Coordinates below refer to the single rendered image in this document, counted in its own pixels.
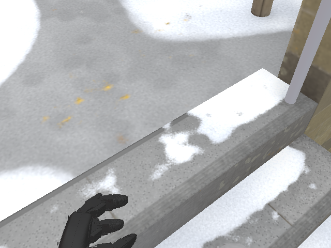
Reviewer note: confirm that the left robot hand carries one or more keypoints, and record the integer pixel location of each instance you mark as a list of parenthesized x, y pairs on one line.
[(83, 226)]

